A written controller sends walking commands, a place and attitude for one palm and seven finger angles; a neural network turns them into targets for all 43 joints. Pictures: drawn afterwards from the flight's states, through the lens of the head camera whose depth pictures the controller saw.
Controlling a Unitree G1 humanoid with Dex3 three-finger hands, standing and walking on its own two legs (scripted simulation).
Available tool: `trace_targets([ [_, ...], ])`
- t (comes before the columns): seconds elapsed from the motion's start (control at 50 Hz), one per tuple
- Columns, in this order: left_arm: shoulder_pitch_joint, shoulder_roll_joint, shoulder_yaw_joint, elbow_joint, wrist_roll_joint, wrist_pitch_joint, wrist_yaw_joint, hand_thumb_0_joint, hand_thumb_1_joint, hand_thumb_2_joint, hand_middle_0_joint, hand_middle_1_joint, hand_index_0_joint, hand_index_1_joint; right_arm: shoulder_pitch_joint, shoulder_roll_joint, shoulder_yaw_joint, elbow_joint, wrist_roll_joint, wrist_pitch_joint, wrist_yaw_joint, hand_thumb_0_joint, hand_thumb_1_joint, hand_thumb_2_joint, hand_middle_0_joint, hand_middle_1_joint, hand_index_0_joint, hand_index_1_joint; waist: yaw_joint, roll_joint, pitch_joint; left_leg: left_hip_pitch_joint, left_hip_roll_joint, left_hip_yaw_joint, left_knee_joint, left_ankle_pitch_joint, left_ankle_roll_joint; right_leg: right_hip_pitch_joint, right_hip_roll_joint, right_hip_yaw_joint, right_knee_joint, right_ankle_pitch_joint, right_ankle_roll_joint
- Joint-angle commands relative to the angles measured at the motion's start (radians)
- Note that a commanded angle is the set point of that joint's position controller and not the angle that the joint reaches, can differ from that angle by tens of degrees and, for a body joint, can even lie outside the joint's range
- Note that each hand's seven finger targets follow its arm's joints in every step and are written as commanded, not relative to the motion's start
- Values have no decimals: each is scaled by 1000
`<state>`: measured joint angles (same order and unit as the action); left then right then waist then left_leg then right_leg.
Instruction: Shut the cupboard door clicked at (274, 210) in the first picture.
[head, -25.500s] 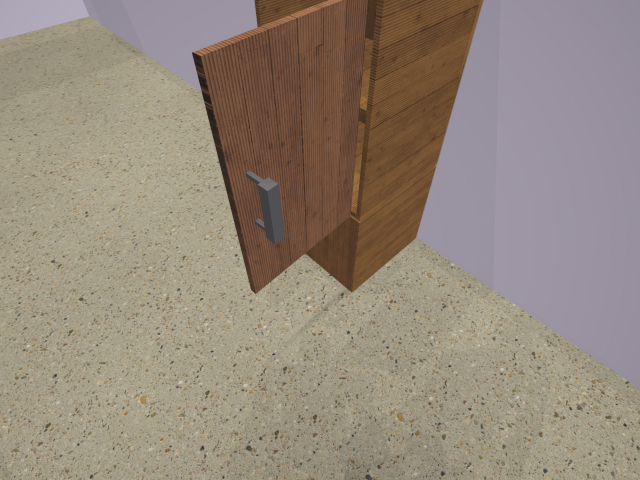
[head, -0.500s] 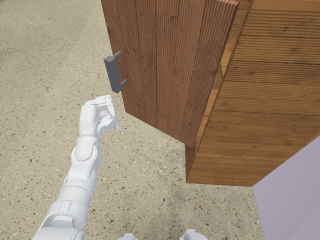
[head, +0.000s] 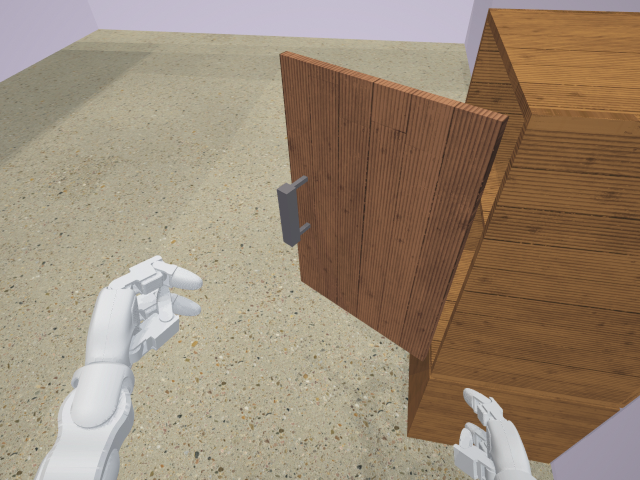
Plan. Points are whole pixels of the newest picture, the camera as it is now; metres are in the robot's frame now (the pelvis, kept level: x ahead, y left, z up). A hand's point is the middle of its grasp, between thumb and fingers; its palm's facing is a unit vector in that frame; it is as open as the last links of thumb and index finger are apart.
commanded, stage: draw the hand back to the body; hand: left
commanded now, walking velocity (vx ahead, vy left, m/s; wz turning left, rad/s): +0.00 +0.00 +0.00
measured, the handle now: (297, 210) +0.64 +0.12 -0.05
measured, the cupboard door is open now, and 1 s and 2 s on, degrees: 61 61 61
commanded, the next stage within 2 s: step back with the hand held close in 0.70 s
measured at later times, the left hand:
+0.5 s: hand (45, 350) +0.19 +0.28 +0.16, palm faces +0.49 -0.77 -0.42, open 7.1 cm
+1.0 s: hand (70, 346) +0.20 +0.26 +0.15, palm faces +0.41 -0.79 -0.46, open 7.4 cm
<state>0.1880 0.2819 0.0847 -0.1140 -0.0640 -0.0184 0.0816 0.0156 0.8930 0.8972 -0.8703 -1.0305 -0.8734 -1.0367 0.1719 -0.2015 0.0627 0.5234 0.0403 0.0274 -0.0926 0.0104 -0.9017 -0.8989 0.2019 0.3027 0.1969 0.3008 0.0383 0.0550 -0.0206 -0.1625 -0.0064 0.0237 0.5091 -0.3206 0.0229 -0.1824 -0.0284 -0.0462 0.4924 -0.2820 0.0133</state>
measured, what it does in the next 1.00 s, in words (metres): stands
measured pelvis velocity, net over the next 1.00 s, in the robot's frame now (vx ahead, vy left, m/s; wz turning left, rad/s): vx -0.01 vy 0.00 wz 0.00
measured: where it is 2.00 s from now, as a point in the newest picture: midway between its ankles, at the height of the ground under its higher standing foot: outside the picture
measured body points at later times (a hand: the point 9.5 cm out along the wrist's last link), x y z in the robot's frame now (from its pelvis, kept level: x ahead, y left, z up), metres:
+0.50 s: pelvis +0.00 +0.00 +0.01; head -0.01 -0.02 +0.45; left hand +0.16 +0.32 +0.18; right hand +0.19 -0.22 -0.09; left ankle -0.03 +0.10 -0.74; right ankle -0.01 -0.13 -0.74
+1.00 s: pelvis -0.01 +0.00 +0.00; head +0.00 -0.02 +0.45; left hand +0.17 +0.30 +0.18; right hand +0.17 -0.24 -0.09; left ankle -0.03 +0.10 -0.74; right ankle -0.01 -0.13 -0.74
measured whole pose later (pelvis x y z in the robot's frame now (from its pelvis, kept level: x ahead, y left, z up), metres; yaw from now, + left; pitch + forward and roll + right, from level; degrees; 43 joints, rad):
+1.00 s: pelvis -0.01 +0.00 +0.00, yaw +0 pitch +0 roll -1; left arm 0.50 0.36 0.37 -0.38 -0.06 -0.12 0.11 0.01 0.89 0.90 -0.21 -0.30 -0.21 -0.30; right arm 0.19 -0.25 0.00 0.61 0.02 -0.02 -0.08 0.01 -0.90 -0.90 0.20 0.30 0.20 0.30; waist 0.02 0.08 -0.01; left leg -0.21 0.01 0.02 0.51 -0.30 0.02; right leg -0.20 -0.01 -0.06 0.44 -0.24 0.01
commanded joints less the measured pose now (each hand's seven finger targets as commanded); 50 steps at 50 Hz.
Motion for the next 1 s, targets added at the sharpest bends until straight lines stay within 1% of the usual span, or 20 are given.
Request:
trace_targets([
  [0.0,-88,162,140,-296,-5,-44,18,0,900,900,-613,-750,-613,-750,-88,-117,-48,-130,-15,-63,-2,0,-900,-900,200,300,200,300,-9,-25,-87,34,27,-20,-124,341,-5,103,18,-6,-85,289,-32],
  [0.06,-35,207,218,-371,-5,-45,25,0,900,900,-530,-660,-530,-660,-96,-111,-50,-125,-21,-71,0,0,-900,-900,200,300,200,300,4,-4,-116,53,25,-16,-124,390,-7,139,18,-5,-89,324,-31],
  [0.08,1,235,252,-372,-7,-42,27,0,900,900,-502,-630,-502,-630,-99,-115,-51,-118,-26,-75,-1,0,-900,-900,200,300,200,300,10,-8,-93,44,25,-17,-125,396,-6,143,18,-4,-99,329,-31],
  [0.14,42,243,285,-475,-5,-52,35,0,900,900,-420,-540,-420,-540,-98,-108,-53,-116,-26,-95,5,0,-900,-900,200,300,200,300,14,45,-136,75,25,-19,-117,474,-12,163,16,-7,-90,363,-29],
  [0.2,116,256,320,-521,-5,-55,41,0,900,900,-337,-450,-337,-450,-96,-110,-57,-104,-26,-118,12,0,-900,-900,200,300,200,300,18,75,-112,77,28,-19,-116,509,-17,156,16,-8,-98,368,-27],
  [0.3,232,296,423,-507,-12,-62,50,0,900,900,-200,-300,-200,-300,-89,-119,-73,-90,-22,-133,14,0,-900,-900,200,300,200,300,28,-10,-68,44,31,-18,-129,464,-21,146,20,-17,-102,337,-23],
  [0.32,236,248,382,-459,-9,-59,44,0,900,900,-200,-300,-200,-300,-91,-117,-72,-81,-23,-132,14,0,-900,-900,200,300,200,300,19,-26,-12,29,32,-13,-138,422,-20,112,21,-19,-109,304,-22],
  [0.38,193,203,335,-398,-7,-58,39,0,900,900,-200,-300,-200,-300,-87,-134,-81,-68,-21,-133,12,0,-900,-900,200,300,200,300,1,-65,64,7,33,-15,-163,292,-12,61,21,-21,-140,200,-20],
  [0.48,129,262,364,-470,1,-82,52,0,900,900,-200,-300,-200,-300,-91,-141,-85,-65,-27,-153,1,0,-900,-900,200,300,200,300,16,-13,-42,44,22,-17,-166,256,0,103,18,-7,-132,168,-22],
  [0.54,136,279,377,-547,6,-98,61,0,900,900,-200,-300,-200,-300,-101,-125,-78,-72,-29,-175,-2,0,-900,-900,200,300,200,300,27,54,-99,57,15,-16,-155,290,-2,138,18,-5,-114,207,-24],
  [0.58,162,309,409,-537,6,-98,67,0,900,900,-200,-300,-200,-300,-99,-127,-74,-62,-32,-185,-3,0,-900,-900,200,300,200,300,32,49,-77,34,13,-18,-154,290,-8,144,20,-7,-122,213,-27],
  [0.66,179,273,397,-496,5,-99,61,0,900,900,-200,-300,-200,-300,-100,-115,-72,-56,-27,-185,0,0,-900,-900,200,300,200,300,25,69,2,13,18,-8,-162,285,-16,107,23,-9,-125,206,-28],
  [0.76,196,238,378,-422,-5,-97,41,0,900,900,-200,-300,-200,-300,-90,-123,-80,-57,-24,-170,6,0,-900,-900,200,300,200,300,17,-11,50,5,26,-1,-171,253,-9,77,25,-6,-142,175,-22],
  [0.8,197,240,376,-423,-9,-98,37,0,900,900,-200,-300,-200,-300,-92,-127,-84,-62,-24,-169,6,0,-900,-900,200,300,200,300,20,-23,20,17,24,3,-170,251,-3,89,19,-1,-144,176,-18],
  [0.82,93,332,461,-479,-1,-140,46,0,900,900,-200,-300,-200,-300,-94,-159,-96,-90,-18,-145,9,0,-900,-900,200,300,200,300,-19,-17,40,-67,46,-2,-105,157,15,22,-41,97,-191,193,-25],
  [0.84,184,290,428,-409,-1,-151,44,0,900,900,-200,-300,-200,-300,-88,-150,-96,-71,-24,-134,8,0,-900,-900,200,300,200,300,-23,-90,10,-58,37,-14,-66,135,16,2,-79,121,-207,180,-37],
  [0.86,202,270,402,-412,2,-155,41,0,900,900,-200,-300,-200,-300,-97,-145,-98,-72,-27,-124,11,0,-900,-900,200,300,200,300,-24,-117,6,-50,31,-11,-39,129,15,-20,-100,145,-222,185,-45],
  [0.9,227,284,410,-446,6,-171,46,0,900,900,-200,-300,-200,-300,-93,-135,-99,-77,-25,-110,10,0,-900,-900,200,300,200,300,-27,-126,-43,-68,26,-11,-2,138,10,-5,-136,144,-196,224,-60],
  [0.94,263,295,423,-482,4,-180,55,0,900,900,-200,-300,-200,-300,-89,-139,-104,-85,-23,-94,6,0,-900,-900,200,300,200,300,-31,-80,-101,-58,34,-16,-14,198,7,22,-132,127,-144,304,-62],
  [0.98,286,336,461,-548,2,-188,65,0,900,900,-200,-300,-200,-300,-98,-152,-109,-99,-25,-82,-4,0,-900,-900,200,300,200,300,-31,-5,-153,-42,54,-35,-47,346,5,60,-96,81,-67,415,-44],
])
